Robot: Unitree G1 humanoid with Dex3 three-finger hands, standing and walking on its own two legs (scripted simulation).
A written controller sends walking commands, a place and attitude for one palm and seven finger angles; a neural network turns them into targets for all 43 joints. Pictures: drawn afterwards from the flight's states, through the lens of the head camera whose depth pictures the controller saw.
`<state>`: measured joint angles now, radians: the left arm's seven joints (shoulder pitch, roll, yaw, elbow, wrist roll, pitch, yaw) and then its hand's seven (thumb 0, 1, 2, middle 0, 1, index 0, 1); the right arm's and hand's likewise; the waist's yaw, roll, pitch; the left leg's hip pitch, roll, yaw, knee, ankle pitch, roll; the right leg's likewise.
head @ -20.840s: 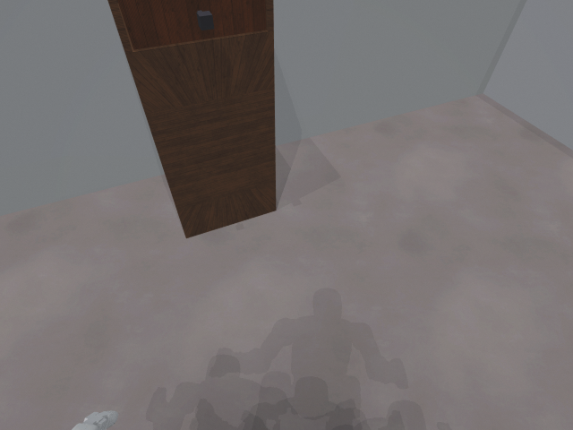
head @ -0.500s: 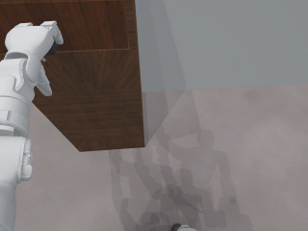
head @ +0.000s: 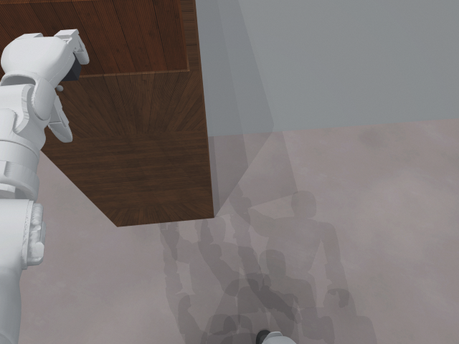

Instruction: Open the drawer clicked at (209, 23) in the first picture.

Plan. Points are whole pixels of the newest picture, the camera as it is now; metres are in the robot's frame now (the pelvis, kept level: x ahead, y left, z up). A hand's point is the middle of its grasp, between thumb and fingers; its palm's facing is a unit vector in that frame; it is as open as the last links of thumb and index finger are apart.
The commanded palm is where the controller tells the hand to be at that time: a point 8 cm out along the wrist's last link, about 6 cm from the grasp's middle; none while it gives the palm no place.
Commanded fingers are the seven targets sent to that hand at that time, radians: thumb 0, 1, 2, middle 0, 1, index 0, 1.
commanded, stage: close the thumb around the handle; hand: left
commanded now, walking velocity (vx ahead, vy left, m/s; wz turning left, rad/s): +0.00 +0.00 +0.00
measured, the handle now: (67, 58) +0.57 +0.25 +0.15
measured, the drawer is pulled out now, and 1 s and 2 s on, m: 0.00 0.00 0.10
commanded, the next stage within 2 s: pull the drawer open in 0.76 s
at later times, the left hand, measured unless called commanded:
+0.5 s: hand (60, 86) +0.52 +0.26 +0.13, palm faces -0.04 +0.00 -1.00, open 8.9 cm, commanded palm +0.50 +0.26 +0.18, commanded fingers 0.00 0.79 0.85 -0.39 -1.34 -0.39 -1.34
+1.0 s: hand (62, 90) +0.52 +0.26 +0.13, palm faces -0.03 -0.02 -1.00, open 7.1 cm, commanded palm +0.48 +0.26 +0.18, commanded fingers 0.00 0.90 0.90 -0.40 -1.35 -0.40 -1.35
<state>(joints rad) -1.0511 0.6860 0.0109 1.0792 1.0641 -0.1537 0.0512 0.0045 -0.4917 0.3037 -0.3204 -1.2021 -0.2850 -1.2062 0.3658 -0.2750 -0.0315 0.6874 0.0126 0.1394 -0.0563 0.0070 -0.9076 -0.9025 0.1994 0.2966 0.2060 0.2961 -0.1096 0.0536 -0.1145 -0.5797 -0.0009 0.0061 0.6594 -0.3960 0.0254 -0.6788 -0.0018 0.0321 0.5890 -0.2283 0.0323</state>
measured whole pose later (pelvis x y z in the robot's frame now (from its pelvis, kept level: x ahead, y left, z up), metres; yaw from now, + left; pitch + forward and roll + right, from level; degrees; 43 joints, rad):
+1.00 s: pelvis +0.00 +0.00 +0.00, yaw +0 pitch +18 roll -1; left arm -1.01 0.67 0.03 1.04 1.06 -0.12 0.05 0.02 0.59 0.77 -0.42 -1.35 -0.22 -1.35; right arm 0.35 -0.28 -0.03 0.67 0.01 0.14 -0.05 0.01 -0.91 -0.90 0.20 0.30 0.21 0.30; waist -0.11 0.06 -0.12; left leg -0.57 0.01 0.01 0.65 -0.40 0.02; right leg -0.67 0.01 0.03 0.58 -0.23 0.03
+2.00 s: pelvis +0.01 +0.00 +0.01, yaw +0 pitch +10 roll -1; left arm -0.46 0.54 -0.01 0.41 0.94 0.02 0.04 0.02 0.65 0.82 -0.42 -1.35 -0.15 -1.35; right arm 0.28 -0.28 -0.04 0.63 0.04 0.17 -0.03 0.01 -0.91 -0.90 0.20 0.30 0.20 0.30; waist 0.00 0.08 -0.10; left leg -0.35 0.00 0.01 0.55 -0.38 0.02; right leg -0.47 -0.01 0.03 0.53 -0.24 0.03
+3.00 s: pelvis +0.00 -0.02 +0.01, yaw +1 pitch +2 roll +0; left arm 0.37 0.55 0.08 -0.35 0.84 0.05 0.09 0.05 0.65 0.80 -0.42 -1.35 -0.19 -1.31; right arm 0.09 -0.27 0.02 0.58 0.00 0.10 -0.05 0.02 -0.91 -0.90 0.20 0.30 0.20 0.30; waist 0.08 0.10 -0.03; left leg -0.19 0.01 -0.01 0.52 -0.37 0.00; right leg -0.32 0.00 0.01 0.53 -0.25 0.01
